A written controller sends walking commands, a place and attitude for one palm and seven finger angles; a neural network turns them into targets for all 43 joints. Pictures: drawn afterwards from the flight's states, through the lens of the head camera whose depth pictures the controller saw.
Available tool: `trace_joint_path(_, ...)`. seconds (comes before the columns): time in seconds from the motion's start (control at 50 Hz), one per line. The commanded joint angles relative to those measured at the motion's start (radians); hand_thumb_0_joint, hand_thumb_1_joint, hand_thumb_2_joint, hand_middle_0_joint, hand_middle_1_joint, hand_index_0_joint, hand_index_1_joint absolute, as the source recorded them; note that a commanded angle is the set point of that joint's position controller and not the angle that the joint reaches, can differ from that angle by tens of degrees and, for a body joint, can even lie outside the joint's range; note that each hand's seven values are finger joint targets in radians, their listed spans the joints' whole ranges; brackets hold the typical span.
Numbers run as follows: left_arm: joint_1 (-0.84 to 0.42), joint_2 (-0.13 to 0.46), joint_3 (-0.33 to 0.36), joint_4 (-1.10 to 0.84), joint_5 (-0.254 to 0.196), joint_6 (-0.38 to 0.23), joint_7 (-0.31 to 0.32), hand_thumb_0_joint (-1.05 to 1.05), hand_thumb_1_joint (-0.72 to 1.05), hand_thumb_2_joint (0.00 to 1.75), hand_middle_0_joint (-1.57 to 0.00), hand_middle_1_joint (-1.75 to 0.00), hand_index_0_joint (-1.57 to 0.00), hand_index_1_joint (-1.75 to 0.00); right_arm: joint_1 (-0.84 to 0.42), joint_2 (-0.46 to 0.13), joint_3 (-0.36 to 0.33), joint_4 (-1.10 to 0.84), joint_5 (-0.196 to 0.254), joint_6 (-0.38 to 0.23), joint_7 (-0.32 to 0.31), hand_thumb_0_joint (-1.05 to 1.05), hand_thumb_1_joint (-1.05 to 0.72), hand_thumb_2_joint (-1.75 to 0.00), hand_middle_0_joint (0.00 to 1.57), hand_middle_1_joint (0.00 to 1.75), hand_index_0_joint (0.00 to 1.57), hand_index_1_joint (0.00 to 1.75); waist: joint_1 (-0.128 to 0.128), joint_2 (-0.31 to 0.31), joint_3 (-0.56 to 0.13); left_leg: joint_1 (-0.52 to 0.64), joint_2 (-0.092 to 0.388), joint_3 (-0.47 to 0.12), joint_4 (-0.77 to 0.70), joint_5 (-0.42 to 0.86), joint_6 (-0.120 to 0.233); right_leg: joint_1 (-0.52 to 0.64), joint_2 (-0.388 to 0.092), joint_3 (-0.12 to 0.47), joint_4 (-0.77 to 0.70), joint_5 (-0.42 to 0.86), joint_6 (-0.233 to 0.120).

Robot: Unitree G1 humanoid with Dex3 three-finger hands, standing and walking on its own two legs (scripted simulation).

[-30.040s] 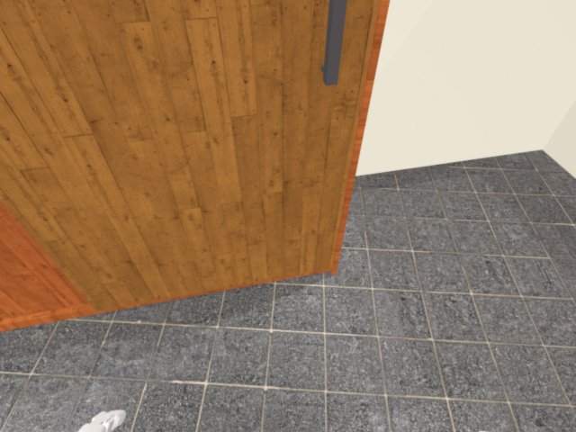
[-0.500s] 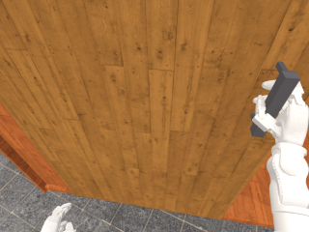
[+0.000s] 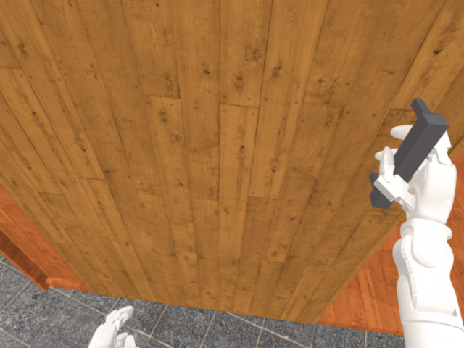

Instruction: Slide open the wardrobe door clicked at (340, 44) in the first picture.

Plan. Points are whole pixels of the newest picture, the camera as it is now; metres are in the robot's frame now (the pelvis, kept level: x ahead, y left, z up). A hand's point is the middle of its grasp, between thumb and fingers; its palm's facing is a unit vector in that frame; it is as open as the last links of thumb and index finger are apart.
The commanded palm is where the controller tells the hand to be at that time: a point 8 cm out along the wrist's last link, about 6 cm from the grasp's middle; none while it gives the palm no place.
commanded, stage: stop walking and hold the door there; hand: right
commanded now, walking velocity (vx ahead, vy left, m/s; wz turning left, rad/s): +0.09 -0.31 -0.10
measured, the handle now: (398, 156) +0.36 -0.23 +0.20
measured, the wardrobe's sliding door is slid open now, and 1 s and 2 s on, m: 0.67 0.67 0.67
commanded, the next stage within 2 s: loosen the grip on the handle in 1.08 s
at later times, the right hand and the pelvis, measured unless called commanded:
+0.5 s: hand (388, 180) +0.32 -0.21 +0.19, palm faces +0.18 +0.98 -0.06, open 6.3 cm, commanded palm +0.29 -0.25 +0.14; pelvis -0.01 -0.06 +0.00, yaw +0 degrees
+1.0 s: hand (388, 180) +0.32 -0.21 +0.19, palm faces +0.19 +0.98 -0.08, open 6.2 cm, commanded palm +0.29 -0.25 +0.14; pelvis +0.00 -0.05 +0.00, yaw +1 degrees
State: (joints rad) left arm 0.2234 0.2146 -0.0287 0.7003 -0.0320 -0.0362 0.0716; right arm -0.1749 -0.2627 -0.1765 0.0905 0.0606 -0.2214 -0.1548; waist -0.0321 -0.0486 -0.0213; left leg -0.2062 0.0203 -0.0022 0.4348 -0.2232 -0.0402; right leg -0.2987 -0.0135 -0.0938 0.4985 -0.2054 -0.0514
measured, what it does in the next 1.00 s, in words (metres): steps on the spot: left foot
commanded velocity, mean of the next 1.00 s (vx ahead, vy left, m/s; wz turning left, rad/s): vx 0.00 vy -0.03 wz -0.02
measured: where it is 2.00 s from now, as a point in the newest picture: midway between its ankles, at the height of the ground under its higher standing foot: outside the picture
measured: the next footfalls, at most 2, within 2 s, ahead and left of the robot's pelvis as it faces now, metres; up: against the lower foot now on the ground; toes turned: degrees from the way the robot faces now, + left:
left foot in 0.56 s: +0.03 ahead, +0.05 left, +0.00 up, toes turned +2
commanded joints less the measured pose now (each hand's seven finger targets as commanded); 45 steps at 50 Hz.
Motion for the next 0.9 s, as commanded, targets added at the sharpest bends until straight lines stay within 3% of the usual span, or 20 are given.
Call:
trace_joint_path(0.0, -0.115, 0.127, 0.065, -0.167, 0.001, -0.03, 0.006, 0.0, 0.9, 0.9, -0.2, -0.3, -0.2, -0.3, -0.19, -0.152, 0.004, -0.076, -0.018, 0.018, 0.026, 0.0, -0.9, -0.9, 0.45, 1.4, 0.45, 1.4, 0.042, 0.214, -0.03, -0.103, 0.265, -0.291, -0.204, -0.137, 0.13, 0.023, -0.03, 0.106, 0.09, -0.113, 0.022)
trace_joint_path(0.04, -0.121, 0.136, 0.075, -0.175, -0.002, -0.018, 0.0, 0.0, 0.9, 0.9, -0.2, -0.3, -0.2, -0.3, -0.185, -0.17, -0.008, -0.118, -0.016, 0.016, 0.026, 0.0, -0.9, -0.9, 0.45, 1.4, 0.45, 1.4, 0.038, 0.222, -0.04, -0.013, 0.339, -0.319, -0.168, 0.066, 0.17, -0.039, -0.012, 0.117, 0.152, -0.093, 0.037)
trace_joint_path(0.08, -0.123, 0.121, 0.069, -0.192, -0.002, -0.007, -0.004, 0.0, 0.9, 0.9, -0.2, -0.3, -0.2, -0.3, -0.168, -0.137, 0.014, -0.155, -0.016, 0.01, 0.032, 0.0, -0.9, -0.9, 0.45, 1.4, 0.45, 1.4, 0.033, 0.276, -0.063, 0.082, 0.353, -0.252, -0.082, 0.308, 0.166, -0.075, -0.023, 0.127, 0.114, -0.116, 0.036)
trace_joint_path(0.12, -0.121, 0.122, 0.075, -0.193, 0.0, 0.006, -0.002, 0.0, 0.9, 0.9, -0.2, -0.3, -0.2, -0.3, -0.117, -0.168, -0.026, -0.162, -0.019, 0.008, 0.031, 0.0, -0.9, -0.9, 0.45, 1.4, 0.45, 1.4, 0.034, 0.288, -0.078, 0.104, 0.332, -0.183, -0.001, 0.451, 0.128, -0.04, -0.03, 0.1, 0.022, -0.06, 0.033)
trace_joint_path(0.14, -0.13, 0.13, 0.081, -0.187, 0.001, 0.013, 0.003, 0.0, 0.9, 0.9, -0.2, -0.3, -0.2, -0.3, -0.099, -0.206, -0.06, -0.162, -0.019, 0.01, 0.027, 0.0, -0.9, -0.9, 0.45, 1.4, 0.45, 1.4, 0.037, 0.222, -0.076, 0.074, 0.303, -0.139, 0.05, 0.495, 0.102, 0.022, -0.031, 0.079, -0.038, 0.068, 0.033)
trace_joint_path(0.18, -0.14, 0.129, 0.085, -0.211, 0.0, 0.026, 0.002, 0.0, 0.9, 0.9, -0.2, -0.3, -0.2, -0.3, -0.081, -0.138, 0.007, -0.218, -0.027, -0.002, 0.037, 0.0, -0.9, -0.9, 0.45, 1.4, 0.45, 1.4, 0.03, 0.142, -0.109, 0.026, 0.205, -0.049, 0.153, 0.519, 0.051, 0.105, -0.079, 0.076, -0.047, 0.359, 0.014)
trace_joint_path(0.2, -0.143, 0.119, 0.079, -0.222, -0.001, 0.029, -0.003, 0.0, 0.9, 0.9, -0.2, -0.3, -0.2, -0.3, -0.061, -0.106, 0.033, -0.234, -0.03, -0.006, 0.04, 0.0, -0.9, -0.9, 0.45, 1.4, 0.45, 1.4, 0.028, 0.071, -0.124, -0.029, 0.17, 0.0, 0.211, 0.42, 0.028, 0.15, -0.127, 0.105, -0.056, 0.435, -0.011)
trace_joint_path(0.24, -0.139, 0.117, 0.073, -0.242, -0.002, 0.02, -0.007, 0.0, 0.9, 0.9, -0.2, -0.3, -0.2, -0.3, -0.059, -0.06, 0.084, -0.345, -0.025, -0.029, 0.045, 0.0, -0.9, -0.9, 0.45, 1.4, 0.45, 1.4, 0.038, -0.134, -0.163, -0.221, 0.057, 0.053, 0.428, -0.188, 0.003, 0.294, -0.252, 0.287, -0.099, 0.729, -0.08)
trace_joint_path(0.26, -0.119, 0.115, 0.073, -0.243, 0.007, 0.015, -0.014, 0.0, 0.9, 0.9, -0.2, -0.3, -0.2, -0.3, -0.042, -0.038, 0.096, -0.358, -0.031, -0.032, 0.045, 0.0, -0.9, -0.9, 0.45, 1.4, 0.45, 1.4, 0.04, -0.114, -0.17, -0.26, 0.036, 0.04, 0.516, -0.334, 0.012, 0.313, -0.28, 0.33, -0.119, 0.731, -0.1)
trace_joint_path(0.34, -0.113, 0.119, 0.069, -0.235, 0.004, 0.009, -0.01, 0.0, 0.9, 0.9, -0.2, -0.3, -0.2, -0.3, -0.054, -0.029, 0.098, -0.343, -0.014, 0.011, 0.04, 0.0, -0.9, -0.9, 0.45, 1.4, 0.45, 1.4, 0.046, 0.077, -0.159, -0.258, 0.035, 0.028, 0.486, -0.229, 0.01, 0.312, -0.266, 0.26, -0.14, 0.512, -0.095)
trace_joint_path(0.38, -0.126, 0.104, 0.045, -0.23, 0.012, 0.005, -0.006, 0.0, 0.9, 0.9, -0.2, -0.3, -0.2, -0.3, -0.099, 0.018, 0.163, -0.334, -0.015, 0.033, 0.048, 0.0, -0.9, -0.9, 0.45, 1.4, 0.45, 1.4, 0.053, 0.048, -0.132, -0.196, 0.029, 0.027, 0.403, -0.189, 0.011, 0.235, -0.248, 0.249, -0.207, 0.28, -0.069)
trace_joint_path(0.44, -0.147, 0.095, 0.02, -0.212, 0.022, -0.003, 0.006, 0.0, 0.9, 0.9, -0.2, -0.3, -0.2, -0.3, -0.147, -0.043, 0.122, -0.29, -0.018, 0.055, 0.042, 0.0, -0.9, -0.9, 0.45, 1.4, 0.45, 1.4, 0.042, -0.032, -0.116, -0.109, 0.018, 0.02, 0.253, -0.145, 0.019, 0.165, -0.236, 0.246, -0.292, -0.066, -0.05)
trace_joint_path(0.5, -0.161, 0.083, 0.001, -0.201, 0.029, -0.009, 0.012, 0.0, 0.9, 0.9, -0.2, -0.3, -0.2, -0.3, -0.181, -0.053, 0.11, -0.233, -0.022, 0.055, 0.04, 0.0, -0.9, -0.9, 0.45, 1.4, 0.45, 1.4, 0.026, -0.009, -0.115, 0.03, 0.011, 0.017, 0.023, -0.09, 0.032, 0.084, -0.22, 0.253, -0.284, -0.226, -0.026)
trace_joint_path(0.54, -0.152, 0.092, 0.008, -0.189, 0.033, -0.011, 0.016, 0.0, 0.9, 0.9, -0.2, -0.3, -0.2, -0.3, -0.177, -0.1, 0.064, -0.193, -0.026, 0.053, 0.037, 0.0, -0.9, -0.9, 0.45, 1.4, 0.45, 1.4, 0.037, 0.08, -0.107, 0.078, 0.041, -0.045, -0.093, -0.071, 0.056, 0.045, -0.164, 0.206, -0.22, -0.233, 0.009)
trace_joint_path(0.58, -0.147, 0.09, 0.009, -0.186, 0.037, -0.019, 0.015, 0.0, 0.9, 0.9, -0.2, -0.3, -0.2, -0.3, -0.204, -0.081, 0.081, -0.199, -0.018, 0.042, 0.041, 0.0, -0.9, -0.9, 0.45, 1.4, 0.45, 1.4, 0.048, 0.096, -0.091, -0.005, 0.11, -0.152, -0.159, -0.098, 0.099, 0.082, -0.121, 0.193, -0.145, -0.143, 0.032)
trace_joint_path(0.62, -0.137, 0.098, 0.023, -0.179, 0.022, -0.02, 0.015, 0.0, 0.9, 0.9, -0.2, -0.3, -0.2, -0.3, -0.187, -0.067, 0.082, -0.15, -0.004, 0.048, 0.049, 0.0, -0.9, -0.9, 0.45, 1.4, 0.45, 1.4, 0.044, 0.221, -0.097, -0.079, 0.132, -0.201, -0.205, -0.187, 0.1, 0.132, -0.09, 0.17, -0.066, -0.103, 0.019)
trace_joint_path(0.66, -0.136, 0.098, 0.022, -0.171, 0.015, -0.022, 0.015, 0.0, 0.9, 0.9, -0.2, -0.3, -0.2, -0.3, -0.188, -0.062, 0.089, -0.133, 0.0, 0.05, 0.051, 0.0, -0.9, -0.9, 0.45, 1.4, 0.45, 1.4, 0.046, 0.181, -0.08, -0.108, 0.15, -0.201, -0.21, -0.145, 0.108, 0.152, -0.086, 0.164, -0.049, -0.045, 0.019)
trace_joint_path(0.74, -0.139, 0.113, 0.025, -0.168, 0.013, -0.022, 0.018, 0.0, 0.9, 0.9, -0.2, -0.3, -0.2, -0.3, -0.181, -0.059, 0.107, -0.136, -0.009, 0.03, 0.052, 0.0, -0.9, -0.9, 0.45, 1.4, 0.45, 1.4, 0.042, 0.007, -0.087, -0.112, 0.075, -0.101, -0.137, -0.111, 0.066, 0.181, -0.134, 0.213, -0.161, -0.076, 0.01)
trace_joint_path(0.8, -0.135, 0.115, 0.024, -0.174, 0.011, -0.02, 0.023, 0.0, 0.9, 0.9, -0.2, -0.3, -0.2, -0.3, -0.139, -0.056, 0.099, -0.102, -0.014, 0.021, 0.047, 0.0, -0.9, -0.9, 0.45, 1.4, 0.45, 1.4, 0.03, 0.004, -0.058, -0.085, 0.04, -0.071, -0.095, -0.076, 0.053, 0.123, -0.163, 0.262, -0.242, -0.182, 0.001)
trace_joint_path(0.88, -0.131, 0.115, 0.03, -0.181, 0.01, -0.021, 0.025, 0.0, 0.9, 0.9, -0.2, -0.3, -0.2, -0.3, -0.121, -0.037, 0.119, -0.125, -0.016, 0.009, 0.049, 0.0, -0.9, -0.9, 0.45, 1.4, 0.45, 1.4, 0.029, 0.028, -0.073, -0.063, 0.047, -0.072, -0.099, 0.005, 0.054, 0.15, -0.153, 0.233, -0.217, -0.057, 0.007)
